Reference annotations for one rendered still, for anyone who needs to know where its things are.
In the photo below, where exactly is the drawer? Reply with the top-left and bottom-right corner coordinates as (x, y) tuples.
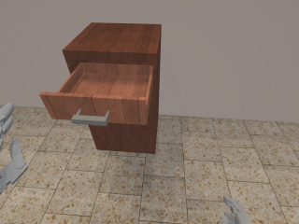
(39, 63), (153, 125)

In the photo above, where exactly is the cabinet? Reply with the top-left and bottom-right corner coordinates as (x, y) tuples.
(62, 22), (162, 154)

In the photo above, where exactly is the handle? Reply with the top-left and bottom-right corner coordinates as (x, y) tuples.
(71, 108), (110, 126)

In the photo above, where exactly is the robot right hand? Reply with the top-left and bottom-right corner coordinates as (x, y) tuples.
(221, 195), (253, 224)

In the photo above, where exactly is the robot left hand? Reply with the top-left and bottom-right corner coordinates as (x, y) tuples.
(0, 102), (29, 195)

